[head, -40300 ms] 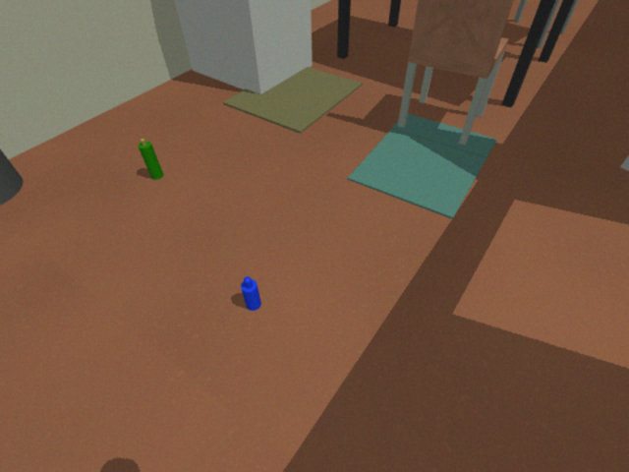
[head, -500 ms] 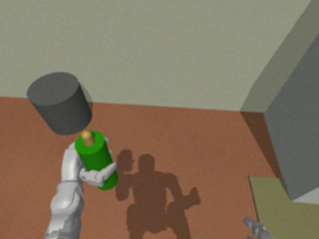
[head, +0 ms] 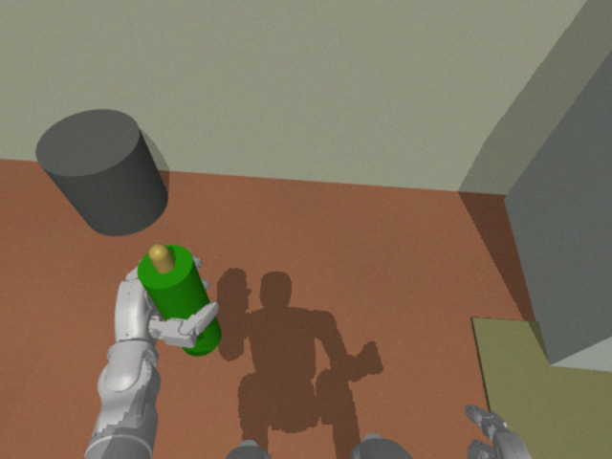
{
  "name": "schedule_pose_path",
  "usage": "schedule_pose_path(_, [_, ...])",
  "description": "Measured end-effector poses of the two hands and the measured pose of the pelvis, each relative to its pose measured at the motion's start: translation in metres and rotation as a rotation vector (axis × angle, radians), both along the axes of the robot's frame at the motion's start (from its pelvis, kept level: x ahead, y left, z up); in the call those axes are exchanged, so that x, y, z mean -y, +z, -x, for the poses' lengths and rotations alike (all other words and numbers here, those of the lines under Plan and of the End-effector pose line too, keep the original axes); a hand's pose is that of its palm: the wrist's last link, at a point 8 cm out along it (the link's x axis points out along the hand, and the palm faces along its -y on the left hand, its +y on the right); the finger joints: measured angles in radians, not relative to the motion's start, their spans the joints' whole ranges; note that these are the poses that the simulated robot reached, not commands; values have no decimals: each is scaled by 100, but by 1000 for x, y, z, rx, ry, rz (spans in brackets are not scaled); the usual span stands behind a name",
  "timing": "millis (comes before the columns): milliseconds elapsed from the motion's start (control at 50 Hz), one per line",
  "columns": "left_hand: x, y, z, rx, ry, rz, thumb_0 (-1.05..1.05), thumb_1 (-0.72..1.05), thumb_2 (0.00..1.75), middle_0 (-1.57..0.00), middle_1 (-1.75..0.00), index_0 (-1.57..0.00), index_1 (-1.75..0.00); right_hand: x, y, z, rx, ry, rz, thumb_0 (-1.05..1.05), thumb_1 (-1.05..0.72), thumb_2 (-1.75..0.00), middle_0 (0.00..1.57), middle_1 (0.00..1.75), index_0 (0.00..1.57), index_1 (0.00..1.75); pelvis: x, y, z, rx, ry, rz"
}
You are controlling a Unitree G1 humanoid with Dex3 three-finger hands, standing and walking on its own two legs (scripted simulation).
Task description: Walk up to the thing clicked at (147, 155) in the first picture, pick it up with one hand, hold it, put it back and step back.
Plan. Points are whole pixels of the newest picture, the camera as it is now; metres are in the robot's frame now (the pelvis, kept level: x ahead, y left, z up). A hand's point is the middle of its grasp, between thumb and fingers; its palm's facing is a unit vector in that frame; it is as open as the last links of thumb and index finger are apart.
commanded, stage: crouch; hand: left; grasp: from the side
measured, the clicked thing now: (182, 300) +0.34 +0.17 +0.00
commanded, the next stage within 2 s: lower in 1.60 s
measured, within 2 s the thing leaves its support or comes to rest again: neither
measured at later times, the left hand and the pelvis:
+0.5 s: hand (207, 337) +0.37 +0.19 -0.25, palm faces +0.09 -1.00 -0.02, open 8.9 cm; pelvis -0.04 +0.01 -0.20, yaw -2 degrees
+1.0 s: hand (220, 352) +0.39 +0.20 -0.41, palm faces +0.09 -0.99 -0.05, open 8.9 cm; pelvis -0.08 +0.01 -0.35, yaw -3 degrees
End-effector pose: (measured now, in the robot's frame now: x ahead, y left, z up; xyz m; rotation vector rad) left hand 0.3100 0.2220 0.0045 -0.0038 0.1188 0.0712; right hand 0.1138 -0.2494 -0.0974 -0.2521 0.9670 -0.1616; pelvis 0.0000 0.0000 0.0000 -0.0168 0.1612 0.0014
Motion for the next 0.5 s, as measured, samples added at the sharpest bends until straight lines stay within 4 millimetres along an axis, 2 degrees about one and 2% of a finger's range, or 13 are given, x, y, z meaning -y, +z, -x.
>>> schedule_pose_path(80, [-3,-32,-3,7,-6,-3,0,-26,113,-76,-108,-78,-108,6,-18,7,-39,11,26,1,-88,-90,21,30,21,30,1,-19,7,-68,3,4])
schedule_pose_path(160, [-6,-71,-13,27,-33,-17,0,-26,113,-76,-108,-77,-108,13,-48,17,-78,23,53,1,-89,-90,21,30,21,30,-1,-49,13,-160,2,12])
schedule_pose_path(320, [-12,-159,-33,65,-34,-22,0,-26,113,-76,-108,-78,-108,15,-131,34,-154,28,67,1,-90,-90,20,30,21,30,-5,-128,24,-317,-11,24])
schedule_pose_path(500, [-24,-248,-32,40,22,-22,0,-26,113,-76,-108,-78,-108,0,-219,45,-228,58,20,1,-91,-91,20,30,21,30,-7,-199,39,-414,-18,24])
